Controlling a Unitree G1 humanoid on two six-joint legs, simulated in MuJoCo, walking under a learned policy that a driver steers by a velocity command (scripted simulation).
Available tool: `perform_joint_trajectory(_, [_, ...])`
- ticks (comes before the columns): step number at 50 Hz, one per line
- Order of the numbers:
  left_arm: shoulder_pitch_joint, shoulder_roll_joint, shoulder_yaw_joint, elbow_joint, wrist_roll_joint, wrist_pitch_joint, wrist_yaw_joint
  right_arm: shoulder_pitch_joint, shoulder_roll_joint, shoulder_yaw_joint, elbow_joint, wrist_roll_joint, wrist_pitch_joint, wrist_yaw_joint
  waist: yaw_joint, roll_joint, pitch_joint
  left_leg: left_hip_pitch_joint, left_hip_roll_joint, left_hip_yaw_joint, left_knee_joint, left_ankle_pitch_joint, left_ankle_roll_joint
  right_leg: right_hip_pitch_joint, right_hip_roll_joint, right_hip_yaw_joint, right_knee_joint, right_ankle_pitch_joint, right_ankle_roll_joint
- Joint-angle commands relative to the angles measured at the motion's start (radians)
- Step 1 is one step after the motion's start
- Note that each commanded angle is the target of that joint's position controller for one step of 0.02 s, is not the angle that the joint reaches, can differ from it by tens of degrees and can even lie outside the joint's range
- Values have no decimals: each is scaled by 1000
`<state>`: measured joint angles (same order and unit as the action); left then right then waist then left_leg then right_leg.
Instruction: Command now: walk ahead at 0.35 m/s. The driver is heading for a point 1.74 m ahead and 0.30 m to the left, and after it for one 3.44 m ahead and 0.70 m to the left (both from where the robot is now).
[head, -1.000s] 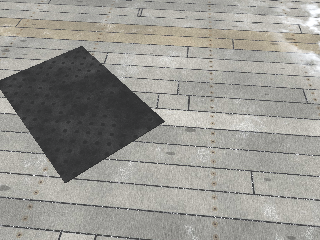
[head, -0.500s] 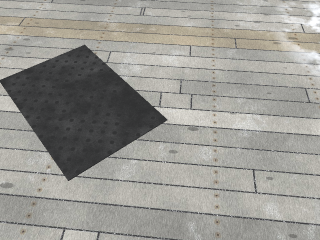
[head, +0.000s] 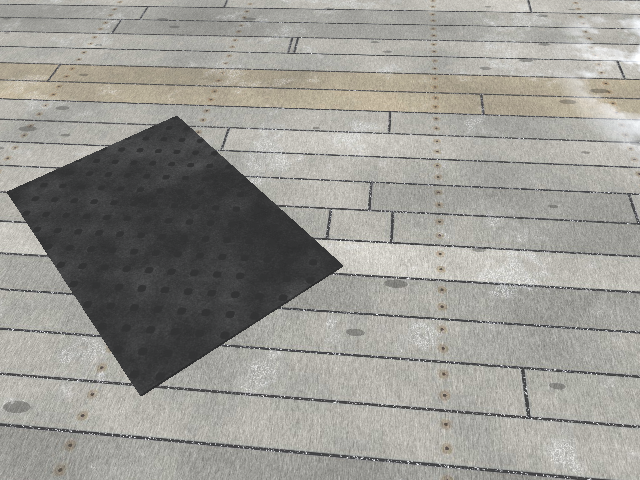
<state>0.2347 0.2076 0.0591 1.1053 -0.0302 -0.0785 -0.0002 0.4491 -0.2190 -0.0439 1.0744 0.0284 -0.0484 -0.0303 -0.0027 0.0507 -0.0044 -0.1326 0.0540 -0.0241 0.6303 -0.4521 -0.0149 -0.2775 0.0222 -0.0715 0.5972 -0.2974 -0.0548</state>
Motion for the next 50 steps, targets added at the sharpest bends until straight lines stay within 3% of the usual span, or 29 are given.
perform_joint_trajectory(1, [373,202,38,58,19,-29,-12,-132,-32,3,-139,12,-55,3,148,-334,5,-634,-100,-29,559,-91,47,451,-413,851,-456,-235,-265])
perform_joint_trajectory(2, [268,145,15,30,21,-43,-11,-149,-61,-5,-148,30,-65,11,91,-201,77,-721,-31,-83,682,-36,80,403,-426,782,-437,-246,-249])
perform_joint_trajectory(3, [199,96,-3,-3,25,-48,-18,-171,-74,-6,-145,14,-79,24,73,-125,96,-678,11,-98,667,62,108,335,-350,588,-406,-44,-181])
perform_joint_trajectory(4, [159,115,-3,-13,24,-46,-22,-158,-63,-13,-146,15,-79,24,34,-127,90,-697,44,-65,615,154,113,329,-330,517,-431,-80,-171])
perform_joint_trajectory(5, [136,86,-16,-24,23,-43,-23,-187,-99,-27,-149,6,-77,21,30,-105,104,-668,73,-54,561,207,110,286,-293,443,-456,-19,-148])
perform_joint_trajectory(8, [208,73,-28,-12,26,-26,-5,-222,-72,-30,-157,-3,-55,35,33,-103,100,-631,73,5,441,270,67,277,-226,269,-471,224,-129])
perform_joint_trajectory(12, [225,132,-23,-30,34,-14,19,-420,-30,-8,-236,-6,-51,42,61,-109,135,-602,50,41,150,406,26,212,-215,191,-506,278,-133])
perform_joint_trajectory(15, [261,160,-13,-30,21,-12,22,-513,-44,-1,-269,1,-52,56,80,-132,150,-509,19,68,14,475,25,186,-230,162,-522,253,-131])
perform_joint_trajectory(18, [274,153,-6,-23,9,-6,23,-556,-72,-4,-297,4,-55,71,63,-120,163,-512,12,51,-64,457,64,295,-267,139,-483,331,-113])
perform_joint_trajectory(20, [246,179,5,-31,14,1,21,-500,-110,-19,-295,2,-60,75,10,-146,107,-395,-19,64,-84,411,97,344,-285,125,-385,573,-91])
perform_joint_trajectory(21, [232,186,8,-36,20,8,20,-410,-143,-37,-274,1,-61,73,-43,-162,36,-268,-56,92,-75,383,119,354,-269,100,-263,772,-76])
perform_joint_trajectory(22, [220,175,4,-45,27,17,20,-230,-181,-62,-219,5,-58,68,-129,-159,-70,-42,-86,111,-75,373,147,295,-223,62,-55,862,-49])
perform_joint_trajectory(23, [222,143,-12,-72,42,19,17,-44,-252,-82,-178,-4,-52,57,-187,-65,-208,277,89,-100,-61,310,206,60,-169,34,269,600,-15])
perform_joint_trajectory(24, [364,-31,-57,-79,31,-5,2,28,-326,-92,-148,-20,-51,66,-97,245,-394,577,341,-644,-245,27,380,-286,40,77,642,-157,42])
perform_joint_trajectory(25, [287,67,-35,-74,0,-37,-3,-6,-223,-64,-152,-16,-54,68,-124,167,-349,530,325,-771,-376,-69,348,-401,13,214,780,-244,18])
perform_joint_trajectory(26, [168,138,-16,-118,-24,-55,-4,-112,-176,-49,-167,-13,-61,65,-101,120,-170,383,298,-604,-377,4,291,-483,-42,186,809,-170,-5])
perform_joint_trajectory(27, [106,151,-13,-136,-20,-62,4,-210,-147,-37,-191,-18,-67,66,-68,12,-107,221,267,-465,-394,149,266,-435,-100,168,764,-65,-14])
perform_joint_trajectory(28, [85,148,-4,-138,-2,-57,13,-260,-123,-30,-196,-30,-72,70,-33,-27,-57,80,233,-360,-418,268,254,-378,-136,155,705,-2,-13])
perform_joint_trajectory(29, [112,129,-1,-135,8,-44,15,-275,-104,-23,-190,-41,-78,75,4,-6,-51,5,201,-285,-433,352,246,-305,-166,166,661,28,-15])
perform_joint_trajectory(31, [134,93,1,-132,6,-17,17,-257,-85,-18,-167,-37,-77,75,32,2,-24,-68,167,-211,-490,334,252,-270,-180,155,593,38,-13])
perform_joint_trajectory(34, [24,103,6,-177,18,-2,20,-198,-137,-27,-141,-33,-77,54,25,-7,43,-86,172,-158,-537,376,270,-376,-194,140,439,136,21])
perform_joint_trajectory(36, [-52,106,10,-202,25,-3,17,-160,-153,-30,-133,-34,-70,39,8,-19,54,-48,167,-134,-547,384,258,-439,-190,135,324,254,36])
perform_joint_trajectory(37, [-90,107,11,-211,29,-7,12,-134,-137,-24,-127,-29,-67,35,-7,-21,63,-36,140,-90,-539,454,239,-441,-181,122,262,304,36])
perform_joint_trajectory(38, [-122,87,4,-225,24,-11,8,-131,-161,-29,-127,-29,-64,32,-10,13,66,-40,139,-74,-541,446,231,-420,-170,111,178,361,38])
perform_joint_trajectory(40, [-214,90,1,-247,20,-17,1,-83,-156,-27,-112,-22,-62,26,-43,-7,74,-19,121,-43,-546,443,212,-390,-140,80,75,436,38])
perform_joint_trajectory(46, [-361,94,-10,-311,9,-28,-34,14,-165,-34,-66,-14,-34,20,-78,-11,107,208,190,-39,-462,507,203,-441,-107,72,-75,342,11])
perform_joint_trajectory(48, [-330,119,-2,-315,7,-33,-42,-7,-186,-43,-67,-12,-25,17,-44,18,84,242,215,-46,-405,625,185,-365,-90,65,-100,268,-14])
perform_joint_trajectory(49, [-279,142,8,-305,8,-36,-42,-24,-194,-45,-72,-13,-20,16,-11,34,44,252,206,-33,-339,801,175,-273,-56,35,-105,230,-30])
perform_joint_trajectory(50, [-156,172,28,-270,10,-37,-40,-46,-192,-44,-79,-14,-14,17,56,42,-30,229,172,-3,-196,961,156,-97,-20,4,-124,233,-54])
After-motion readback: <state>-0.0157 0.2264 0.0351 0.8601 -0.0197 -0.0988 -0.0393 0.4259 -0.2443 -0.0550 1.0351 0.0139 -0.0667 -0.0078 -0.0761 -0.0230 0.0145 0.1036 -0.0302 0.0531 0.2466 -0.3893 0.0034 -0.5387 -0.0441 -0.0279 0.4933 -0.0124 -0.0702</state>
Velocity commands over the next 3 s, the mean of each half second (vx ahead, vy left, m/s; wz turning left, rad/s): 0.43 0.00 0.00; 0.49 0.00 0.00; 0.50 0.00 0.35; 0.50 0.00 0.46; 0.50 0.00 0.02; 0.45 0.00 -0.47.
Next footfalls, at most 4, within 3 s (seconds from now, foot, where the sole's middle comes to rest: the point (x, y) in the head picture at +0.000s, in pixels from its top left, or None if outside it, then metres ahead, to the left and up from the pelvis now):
0.46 left None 0.40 0.15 -0.76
1.02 right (385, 394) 0.72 -0.08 -0.76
1.58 left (271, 301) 0.99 0.19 -0.76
2.08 right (302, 206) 1.34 0.11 -0.76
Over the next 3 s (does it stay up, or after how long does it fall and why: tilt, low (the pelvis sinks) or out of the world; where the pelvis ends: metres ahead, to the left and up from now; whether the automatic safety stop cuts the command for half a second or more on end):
stays up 1.57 0.34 0.01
